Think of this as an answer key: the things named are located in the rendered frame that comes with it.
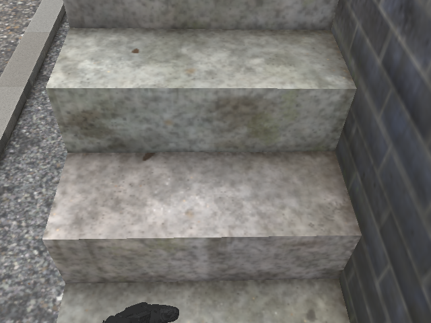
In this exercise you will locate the left robot hand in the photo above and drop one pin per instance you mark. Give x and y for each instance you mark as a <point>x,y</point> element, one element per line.
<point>145,313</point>

